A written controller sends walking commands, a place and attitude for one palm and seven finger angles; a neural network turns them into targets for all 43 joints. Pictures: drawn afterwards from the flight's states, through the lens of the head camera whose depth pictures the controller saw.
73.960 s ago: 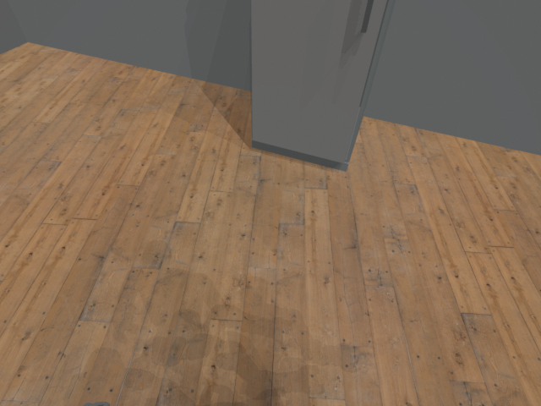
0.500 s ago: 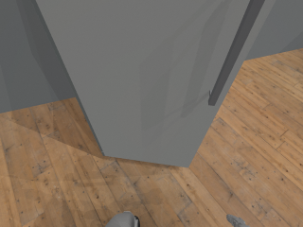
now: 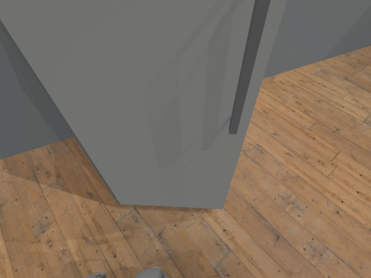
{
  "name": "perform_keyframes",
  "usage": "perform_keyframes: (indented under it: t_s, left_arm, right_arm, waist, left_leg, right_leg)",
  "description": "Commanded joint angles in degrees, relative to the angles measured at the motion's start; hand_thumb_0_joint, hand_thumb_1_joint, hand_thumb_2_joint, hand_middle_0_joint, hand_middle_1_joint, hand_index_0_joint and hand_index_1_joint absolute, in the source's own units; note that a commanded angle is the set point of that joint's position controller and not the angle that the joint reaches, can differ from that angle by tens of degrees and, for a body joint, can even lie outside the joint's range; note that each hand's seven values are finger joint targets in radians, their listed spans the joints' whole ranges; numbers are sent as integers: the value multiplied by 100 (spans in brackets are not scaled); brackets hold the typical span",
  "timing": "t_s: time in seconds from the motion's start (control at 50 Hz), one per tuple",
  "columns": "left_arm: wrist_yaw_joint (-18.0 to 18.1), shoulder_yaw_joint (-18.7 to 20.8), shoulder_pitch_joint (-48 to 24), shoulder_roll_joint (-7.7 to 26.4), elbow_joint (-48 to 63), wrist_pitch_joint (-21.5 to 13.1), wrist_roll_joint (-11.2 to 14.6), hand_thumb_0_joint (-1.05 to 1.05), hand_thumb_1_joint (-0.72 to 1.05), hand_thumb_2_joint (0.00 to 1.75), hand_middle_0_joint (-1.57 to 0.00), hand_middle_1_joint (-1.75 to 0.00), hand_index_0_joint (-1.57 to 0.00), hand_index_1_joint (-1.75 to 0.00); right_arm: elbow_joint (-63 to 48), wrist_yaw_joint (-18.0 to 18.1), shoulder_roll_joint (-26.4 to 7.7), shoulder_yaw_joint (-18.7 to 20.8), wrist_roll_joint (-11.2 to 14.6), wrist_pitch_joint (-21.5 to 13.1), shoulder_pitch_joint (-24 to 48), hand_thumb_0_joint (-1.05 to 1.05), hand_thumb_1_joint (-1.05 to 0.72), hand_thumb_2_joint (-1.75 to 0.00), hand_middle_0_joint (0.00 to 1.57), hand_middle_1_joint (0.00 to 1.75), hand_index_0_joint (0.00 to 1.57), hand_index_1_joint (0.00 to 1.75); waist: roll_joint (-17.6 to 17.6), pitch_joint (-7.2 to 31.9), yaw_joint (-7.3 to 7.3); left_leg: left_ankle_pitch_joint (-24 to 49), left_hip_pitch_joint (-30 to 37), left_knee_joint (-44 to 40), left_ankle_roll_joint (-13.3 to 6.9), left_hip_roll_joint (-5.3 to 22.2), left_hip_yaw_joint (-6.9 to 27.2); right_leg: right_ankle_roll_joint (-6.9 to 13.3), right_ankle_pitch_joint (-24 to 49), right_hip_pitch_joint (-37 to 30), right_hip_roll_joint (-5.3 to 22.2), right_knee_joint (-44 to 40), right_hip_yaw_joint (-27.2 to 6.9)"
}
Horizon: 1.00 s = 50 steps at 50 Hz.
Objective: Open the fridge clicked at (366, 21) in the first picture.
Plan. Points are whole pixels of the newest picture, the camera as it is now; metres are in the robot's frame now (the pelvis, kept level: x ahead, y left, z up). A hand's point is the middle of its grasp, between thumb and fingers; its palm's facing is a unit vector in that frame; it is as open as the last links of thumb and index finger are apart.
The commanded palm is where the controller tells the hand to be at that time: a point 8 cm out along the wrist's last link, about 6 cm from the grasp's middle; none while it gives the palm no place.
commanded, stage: come to a stop and stand still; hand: right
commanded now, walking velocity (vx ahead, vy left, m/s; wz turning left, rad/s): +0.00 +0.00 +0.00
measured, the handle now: (245, 64) +0.49 -0.10 +0.20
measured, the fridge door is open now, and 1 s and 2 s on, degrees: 27 27 27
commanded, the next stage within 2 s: look again from close up in 0.92 s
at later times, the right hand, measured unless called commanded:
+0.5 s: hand out of the picture +0.01 -0.19 -0.17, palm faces -0.02 +0.98 -0.19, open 7.3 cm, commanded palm none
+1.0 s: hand out of the picture +0.03 -0.22 -0.16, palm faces -0.05 +0.96 -0.26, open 7.4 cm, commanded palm none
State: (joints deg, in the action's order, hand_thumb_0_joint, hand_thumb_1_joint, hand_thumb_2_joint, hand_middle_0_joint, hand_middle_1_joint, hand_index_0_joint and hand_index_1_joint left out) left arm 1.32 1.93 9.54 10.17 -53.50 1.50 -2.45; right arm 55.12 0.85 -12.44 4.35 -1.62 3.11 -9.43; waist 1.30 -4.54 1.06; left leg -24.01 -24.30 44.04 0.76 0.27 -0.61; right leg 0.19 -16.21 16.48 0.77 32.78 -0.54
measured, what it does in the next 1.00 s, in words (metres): steps on the spot: left foot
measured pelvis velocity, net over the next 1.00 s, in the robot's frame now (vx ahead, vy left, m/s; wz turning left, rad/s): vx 0.00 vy -0.02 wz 0.05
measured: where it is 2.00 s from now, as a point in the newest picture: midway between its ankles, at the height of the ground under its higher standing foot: outside the picture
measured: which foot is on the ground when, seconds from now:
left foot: up 0.00-0.10, down 0.12-1.00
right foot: down 0.00-1.00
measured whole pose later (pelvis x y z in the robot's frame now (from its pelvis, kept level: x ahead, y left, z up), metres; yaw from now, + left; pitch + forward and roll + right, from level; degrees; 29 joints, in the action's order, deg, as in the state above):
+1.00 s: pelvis +0.00 -0.02 +0.01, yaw +3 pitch -1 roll -1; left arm 0.6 0.3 13.1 13.5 -59.9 -1.4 -1.0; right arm 61.0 1.1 -12.3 -0.7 -1.2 -1.1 -15.2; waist -0.8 -1.1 0.4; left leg -16.1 -12.4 29.5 1.3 1.0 3.9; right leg 1.8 -13.4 12.5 -1.4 26.9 3.3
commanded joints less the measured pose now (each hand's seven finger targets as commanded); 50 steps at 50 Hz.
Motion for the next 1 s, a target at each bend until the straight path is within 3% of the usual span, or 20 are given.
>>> perform_keyframes:
  t_s: [0.0, 0.04, 0.06, 0.08, 0.1, 0.12, 0.14, 0.16, 0.2, 0.22, 0.26, 0.44, 0.46, 0.48, 0.5, 0.52, 0.54, 0.64, 0.8, 0.98]
  left_arm:
    - [110, 182, 130, 988, 207, -157, 39, 0, 90, 90, -20, -30, -20, -30]
    - [105, 180, 320, 903, 60, -162, 129, 0, 90, 90, -20, -30, -20, -30]
    - [87, 168, 383, 767, 13, -175, 192, 0, 90, 90, -20, -30, -20, -30]
    - [53, 145, 464, 605, 4, -183, 230, 0, 90, 90, -20, -30, -20, -30]
    - [3, 124, 563, 515, -48, -161, 239, 0, 90, 90, -20, -30, -20, -30]
    - [-8, 102, 643, 398, -152, -117, 208, 0, 90, 90, -20, -30, -20, -30]
    - [11, 90, 600, 451, -241, -110, 184, 0, 90, 90, -20, -30, -20, -30]
    - [9, 94, 593, 509, -306, -109, 195, 0, 90, 90, -20, -30, -20, -30]
    - [9, 63, 653, 554, -480, -137, 191, 0, 90, 90, -20, -30, -20, -30]
    - [6, 42, 629, 544, -573, -163, 190, 0, 90, 90, -20, -30, -20, -30]
    - [19, 3, 593, 532, -675, -193, 178, 0, 90, 90, -20, -30, -20, -30]
    - [71, -43, 931, 406, -977, -239, 167, 0, 90, 90, -20, -30, -20, -30]
    - [-10, -75, 355, 634, -559, -321, 240, 0, 90, 90, -20, -30, -20, -30]
    - [-59, -99, 687, 354, -416, -262, 183, 0, 90, 90, -20, -30, -20, -30]
    - [-71, -80, 937, 426, -421, -270, 134, 0, 90, 90, -20, -30, -20, -30]
    - [-79, -81, 1112, 400, -403, -353, 92, 0, 90, 90, -20, -30, -20, -30]
    - [-59, -83, 1025, 418, -372, -357, 132, 0, 90, 90, -20, -30, -20, -30]
    - [-36, -32, 930, 687, -241, -356, 149, 0, 90, 90, -20, -30, -20, -30]
    - [-33, 12, 758, 916, -317, -396, 159, 0, 90, 90, -20, -30, -20, -30]
    - [-23, 6, 347, 1138, -361, -426, 172, 0, 90, 90, -20, -30, -20, -30]
  right_arm:
    - [-196, -11, -204, -8, 50, -179, -499, 0, -90, -90, 20, 30, 20, 30]
    - [-60, 9, -207, -71, 57, -278, -702, 0, -90, -90, 20, 30, 20, 30]
    - [18, 48, -357, -85, 48, -336, -812, 0, -90, -90, 20, 30, 20, 30]
    - [72, 83, -576, -78, 35, -373, -778, 0, -90, -90, 20, 30, 20, 30]
    - [87, 76, -733, -100, 49, -377, -571, 0, -90, -90, 20, 30, 20, 30]
    - [129, 74, -726, -95, 44, -391, -444, 0, -90, -90, 20, 30, 20, 30]
    - [215, 87, -654, -119, 53, -423, -440, 0, -90, -90, 20, 30, 20, 30]
    - [280, 97, -579, -166, 63, -414, -401, 0, -90, -90, 20, 30, 20, 30]
    - [368, 96, -474, -206, 65, -376, -358, 0, -90, -90, 20, 30, 20, 30]
    - [424, 97, -452, -214, 62, -366, -429, 0, -90, -90, 20, 30, 20, 30]
    - [555, 95, -382, -231, 74, -348, -567, 0, -90, -90, 20, 30, 20, 30]
    - [814, 120, -222, -248, 82, -327, -695, 0, -90, -90, 20, 30, 20, 30]
    - [889, 344, -282, -362, 38, -486, -1235, 0, -90, -90, 20, 30, 20, 30]
    - [583, 287, -519, -344, 78, -511, -863, 0, -90, -90, 20, 30, 20, 30]
    - [450, 241, -519, -346, 59, -498, -743, 0, -90, -90, 20, 30, 20, 30]
    - [382, 210, -468, -335, 50, -544, -739, 0, -90, -90, 20, 30, 20, 30]
    - [386, 189, -454, -355, 76, -536, -799, 0, -90, -90, 20, 30, 20, 30]
    - [366, 144, -366, -397, 46, -481, -837, 0, -90, -90, 20, 30, 20, 30]
    - [299, 121, -575, -357, 49, -492, -753, 0, -90, -90, 20, 30, 20, 30]
    - [322, 89, -920, -315, 57, -522, -537, 0, -90, -90, 20, 30, 20, 30]
  waist:
    - [-1147, 659, 22]
    - [-772, 815, 14]
    - [-432, 827, -16]
    - [-5, 762, -131]
    - [-70, 611, -297]
    - [82, 665, -351]
    - [681, 698, -311]
    - [934, 523, -305]
    - [620, 241, -318]
    - [226, 172, -258]
    - [-84, 135, -197]
    - [-343, 20, -136]
    - [-239, -1, 127]
    - [-258, 226, -187]
    - [-344, 196, -261]
    - [-843, 550, -244]
    - [-901, 497, -182]
    - [-190, -128, -103]
    - [8, -6, -125]
    - [-29, 351, -131]
  left_leg:
    - [-73, 646, -283, 68, -86, -17]
    - [1054, 1185, -1747, 57, -77, 11]
    - [1885, 1419, -2255, -64, 176, 563]
    - [2402, 1465, -2391, -296, 747, 1161]
    - [2088, 1073, -2470, -499, 1102, 1323]
    - [2049, 1044, -2433, -536, 1013, 1359]
    - [2135, 1034, -2449, -516, 863, 1306]
    - [1843, 896, -2560, -467, 806, 1170]
    - [1152, 686, -2620, -312, 578, 966]
    - [1095, 767, -2590, -264, 481, 887]
    - [884, 923, -2611, -236, 426, 861]
    - [1156, 1259, -2495, -210, 367, 651]
    - [1908, 1135, -2396, -198, 611, 631]
    - [213, 886, -2464, -354, 729, 991]
    - [-310, 611, -2243, -403, 583, 910]
    - [546, 821, -1910, -424, 482, 716]
    - [552, 928, -1850, -388, 374, 644]
    - [513, 877, -1752, -332, 241, 567]
    - [781, 803, -1891, -310, 311, 708]
    - [1595, 988, -2011, -302, 460, 873]
  right_leg:
    - [895, 2769, -478, 1210, -1163, -824]
    - [620, 2800, -767, 947, -734, -656]
    - [361, 2212, -650, 645, -452, -464]
    - [120, 1253, -410, 324, -296, -161]
    - [13, 502, -565, 149, -477, -84]
    - [-19, 605, -707, 138, -563, -29]
    - [-23, 726, -823, 191, -545, -31]
    - [-11, 661, -859, 207, -636, -36]
    - [32, 725, -937, 330, -950, -158]
    - [61, 818, -871, 397, -1072, -206]
    - [92, 510, -700, 437, -1289, -308]
    - [95, 418, -455, 486, -1575, -407]
    - [-28, 948, -262, 550, -463, -38]
    - [-32, -132, -269, 225, -624, -137]
    - [21, -287, -187, 241, -657, -194]
    - [71, 459, -292, 338, -698, -313]
    - [140, 338, -199, 429, -906, -446]
    - [267, -509, 314, 496, -1397, -675]
    - [276, -281, -118, 503, -1460, -552]
    - [221, 866, -656, 479, -1115, -267]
